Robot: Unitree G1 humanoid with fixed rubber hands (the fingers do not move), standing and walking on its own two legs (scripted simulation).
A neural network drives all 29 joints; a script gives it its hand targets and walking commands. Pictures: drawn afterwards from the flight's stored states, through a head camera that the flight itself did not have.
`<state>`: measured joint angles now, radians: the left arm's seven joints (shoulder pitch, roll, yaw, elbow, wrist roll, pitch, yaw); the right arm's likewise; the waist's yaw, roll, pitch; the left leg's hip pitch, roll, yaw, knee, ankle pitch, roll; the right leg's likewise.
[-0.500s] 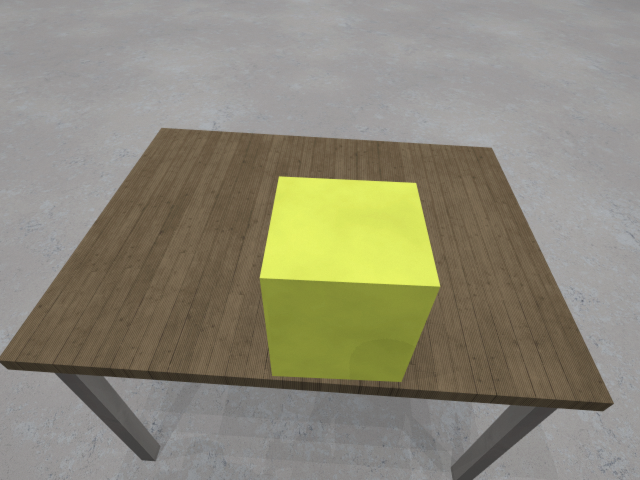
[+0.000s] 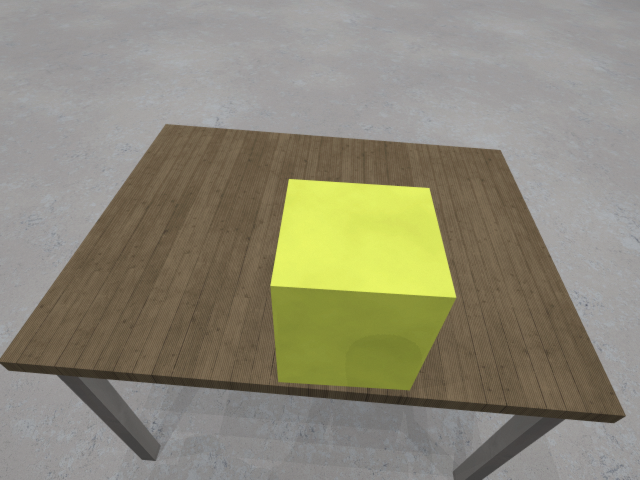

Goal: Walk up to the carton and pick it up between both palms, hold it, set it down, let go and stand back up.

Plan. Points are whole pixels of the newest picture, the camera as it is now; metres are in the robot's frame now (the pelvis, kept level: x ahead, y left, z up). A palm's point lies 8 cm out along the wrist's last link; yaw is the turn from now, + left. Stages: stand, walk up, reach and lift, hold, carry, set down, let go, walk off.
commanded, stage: stand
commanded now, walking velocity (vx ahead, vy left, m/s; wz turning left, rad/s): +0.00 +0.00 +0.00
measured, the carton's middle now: (351, 288) +0.41 -0.03 +0.00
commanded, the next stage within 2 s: none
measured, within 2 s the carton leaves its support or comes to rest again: neither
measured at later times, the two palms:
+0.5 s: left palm out of the picture -0.09 +0.20 -0.15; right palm out of the picture -0.06 -0.20 -0.14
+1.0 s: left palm out of the picture -0.09 +0.18 -0.15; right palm out of the picture -0.07 -0.20 -0.15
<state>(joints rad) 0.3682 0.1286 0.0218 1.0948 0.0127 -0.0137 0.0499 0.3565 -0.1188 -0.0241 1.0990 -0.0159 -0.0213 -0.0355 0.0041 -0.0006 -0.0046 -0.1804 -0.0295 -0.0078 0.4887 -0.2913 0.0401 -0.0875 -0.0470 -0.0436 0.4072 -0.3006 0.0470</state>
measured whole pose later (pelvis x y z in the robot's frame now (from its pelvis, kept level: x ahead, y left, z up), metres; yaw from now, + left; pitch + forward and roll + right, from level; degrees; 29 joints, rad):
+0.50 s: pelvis -0.02 +0.00 +0.00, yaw +0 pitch -2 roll -1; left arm 0.38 0.10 0.00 1.18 0.01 0.00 0.05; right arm 0.37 -0.11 0.00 1.13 -0.01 -0.01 -0.03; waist 0.00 0.00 0.01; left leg -0.20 -0.04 -0.01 0.47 -0.24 0.05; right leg -0.12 -0.06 -0.04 0.42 -0.27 0.05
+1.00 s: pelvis -0.04 +0.00 +0.00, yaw +0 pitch -2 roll +0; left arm 0.36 0.07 0.00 1.18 0.01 -0.01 0.04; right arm 0.33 -0.11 -0.02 1.13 -0.01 -0.01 -0.04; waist 0.00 0.01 0.03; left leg -0.21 -0.03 -0.01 0.47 -0.22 0.04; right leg -0.14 -0.05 -0.04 0.44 -0.26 0.04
